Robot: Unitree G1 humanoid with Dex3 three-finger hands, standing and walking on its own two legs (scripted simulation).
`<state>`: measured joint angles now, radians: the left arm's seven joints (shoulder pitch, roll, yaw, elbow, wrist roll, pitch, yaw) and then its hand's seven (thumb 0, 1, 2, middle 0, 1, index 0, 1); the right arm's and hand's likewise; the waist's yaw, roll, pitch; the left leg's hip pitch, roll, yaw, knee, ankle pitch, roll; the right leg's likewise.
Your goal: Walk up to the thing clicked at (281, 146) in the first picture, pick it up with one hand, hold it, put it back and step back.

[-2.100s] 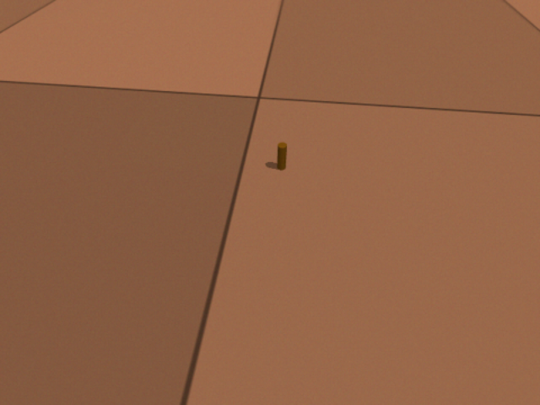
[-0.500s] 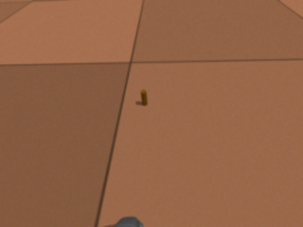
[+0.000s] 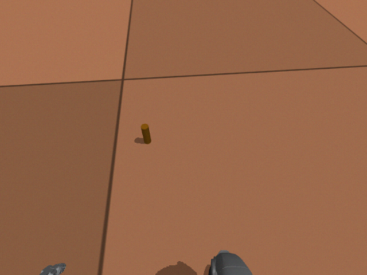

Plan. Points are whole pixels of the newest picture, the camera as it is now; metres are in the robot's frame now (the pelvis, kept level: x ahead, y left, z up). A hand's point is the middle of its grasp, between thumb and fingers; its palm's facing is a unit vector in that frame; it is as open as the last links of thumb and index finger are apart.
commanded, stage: walk up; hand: left
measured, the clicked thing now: (146, 134) +1.01 +0.25 -0.69
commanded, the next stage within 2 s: none
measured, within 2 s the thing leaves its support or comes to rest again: neither
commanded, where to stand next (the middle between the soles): +0.67 +0.05 m, yaw +1 degrees
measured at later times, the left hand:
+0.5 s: hand (76, 235) +0.23 +0.29 -0.15, palm faces +0.00 -0.93 -0.38, open 7.4 cm
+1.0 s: hand (102, 145) +0.51 +0.28 -0.12, palm faces -0.02 -0.90 -0.43, open 7.4 cm
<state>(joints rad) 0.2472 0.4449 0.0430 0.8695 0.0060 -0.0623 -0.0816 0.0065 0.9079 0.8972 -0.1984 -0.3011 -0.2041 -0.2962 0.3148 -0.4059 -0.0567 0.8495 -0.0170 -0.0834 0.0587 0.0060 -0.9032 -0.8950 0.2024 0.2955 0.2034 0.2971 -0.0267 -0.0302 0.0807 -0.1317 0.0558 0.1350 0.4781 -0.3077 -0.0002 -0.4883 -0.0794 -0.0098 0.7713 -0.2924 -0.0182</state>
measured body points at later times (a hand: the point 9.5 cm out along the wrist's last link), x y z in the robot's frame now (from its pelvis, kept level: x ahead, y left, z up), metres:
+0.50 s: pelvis +0.23 +0.01 -0.01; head +0.25 +0.01 +0.44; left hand +0.23 +0.34 -0.12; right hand +0.35 -0.31 -0.11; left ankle +0.34 +0.13 -0.74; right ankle +0.16 -0.14 -0.73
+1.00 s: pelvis +0.42 +0.00 -0.01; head +0.44 -0.03 +0.43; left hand +0.51 +0.32 -0.10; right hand +0.46 -0.32 -0.14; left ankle +0.36 +0.13 -0.69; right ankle +0.49 -0.11 -0.74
